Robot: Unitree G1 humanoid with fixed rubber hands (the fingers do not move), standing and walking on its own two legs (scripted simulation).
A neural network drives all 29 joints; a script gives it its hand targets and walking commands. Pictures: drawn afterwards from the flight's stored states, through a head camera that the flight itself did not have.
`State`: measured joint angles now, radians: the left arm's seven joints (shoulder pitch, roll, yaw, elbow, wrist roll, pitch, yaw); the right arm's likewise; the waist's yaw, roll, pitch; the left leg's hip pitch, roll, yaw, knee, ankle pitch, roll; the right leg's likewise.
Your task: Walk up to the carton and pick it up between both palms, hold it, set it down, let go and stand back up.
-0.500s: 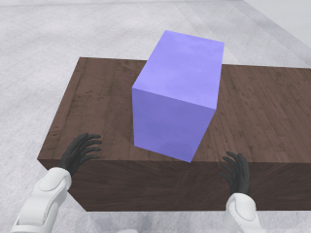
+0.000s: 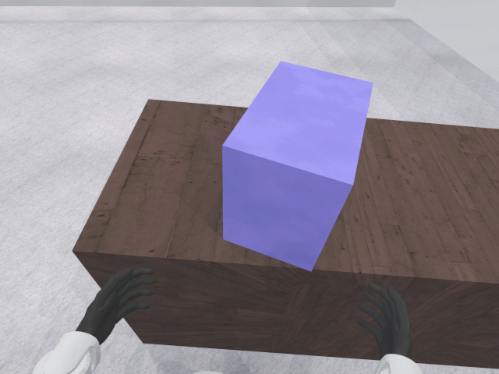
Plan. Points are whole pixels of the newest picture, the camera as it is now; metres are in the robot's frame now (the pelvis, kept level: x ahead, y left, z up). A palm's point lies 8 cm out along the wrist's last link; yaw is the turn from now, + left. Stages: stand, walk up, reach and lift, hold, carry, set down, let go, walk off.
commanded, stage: set down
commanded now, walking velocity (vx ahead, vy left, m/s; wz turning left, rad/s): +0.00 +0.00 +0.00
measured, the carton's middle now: (295, 163) +0.49 -0.01 +0.05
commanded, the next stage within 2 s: let go in 1.72 s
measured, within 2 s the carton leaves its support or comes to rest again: neither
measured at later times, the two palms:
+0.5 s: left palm (120, 312) +0.17 +0.24 +0.00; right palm (408, 351) +0.17 -0.19 +0.00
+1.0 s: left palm (133, 313) +0.18 +0.23 -0.02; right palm (411, 353) +0.18 -0.21 -0.03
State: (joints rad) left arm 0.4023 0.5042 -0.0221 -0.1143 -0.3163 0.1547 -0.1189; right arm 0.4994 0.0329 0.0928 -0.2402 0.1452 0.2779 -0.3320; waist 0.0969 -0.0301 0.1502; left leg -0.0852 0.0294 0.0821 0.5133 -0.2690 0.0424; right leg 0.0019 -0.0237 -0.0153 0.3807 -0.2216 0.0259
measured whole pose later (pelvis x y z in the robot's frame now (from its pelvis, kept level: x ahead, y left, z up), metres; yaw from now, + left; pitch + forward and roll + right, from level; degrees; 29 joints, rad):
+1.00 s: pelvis +0.04 -0.03 +0.01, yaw +0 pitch -5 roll -1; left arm 0.38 0.37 0.02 0.16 -0.16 0.08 -0.14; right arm 0.45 -0.03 0.06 0.20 0.09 -0.10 -0.18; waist 0.04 -0.02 0.11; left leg -0.03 0.04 0.08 0.36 -0.23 0.00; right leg 0.03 -0.01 -0.02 0.29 -0.22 0.02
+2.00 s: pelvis +0.01 -0.06 +0.00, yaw +1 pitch -5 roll +0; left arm 0.20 0.25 -0.01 0.49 -0.02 0.14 -0.01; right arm 0.22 -0.10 -0.03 0.66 -0.02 -0.14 -0.02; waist 0.03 -0.03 0.11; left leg -0.10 0.06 0.05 0.40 -0.20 -0.04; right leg -0.08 0.01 -0.04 0.41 -0.24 -0.03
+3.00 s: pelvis +0.02 -0.04 +0.01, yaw +0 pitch -3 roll +0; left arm 0.15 0.31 0.01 1.08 0.02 -0.03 0.00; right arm 0.11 -0.31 -0.03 1.16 -0.02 -0.02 0.01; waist 0.00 0.02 0.02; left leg -0.10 0.04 0.07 0.34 -0.19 -0.01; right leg -0.07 -0.01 -0.02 0.34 -0.22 0.00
